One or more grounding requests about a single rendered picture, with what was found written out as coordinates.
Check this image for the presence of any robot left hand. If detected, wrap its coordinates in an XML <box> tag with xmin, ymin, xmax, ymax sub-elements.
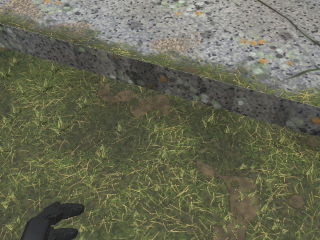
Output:
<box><xmin>20</xmin><ymin>201</ymin><xmax>85</xmax><ymax>240</ymax></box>

